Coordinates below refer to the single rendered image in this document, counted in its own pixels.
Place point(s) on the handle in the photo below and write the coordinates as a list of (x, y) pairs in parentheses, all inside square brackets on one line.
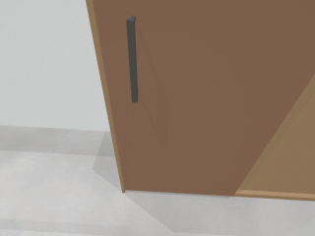
[(132, 54)]

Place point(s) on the wardrobe door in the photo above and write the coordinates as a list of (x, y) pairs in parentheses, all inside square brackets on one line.
[(216, 78), (287, 164)]

